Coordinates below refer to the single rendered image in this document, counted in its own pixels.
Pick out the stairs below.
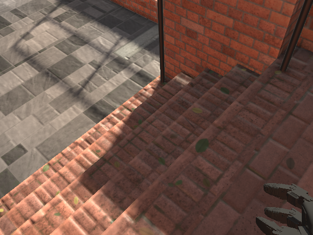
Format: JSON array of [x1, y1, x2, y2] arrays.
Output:
[[0, 64, 260, 235]]

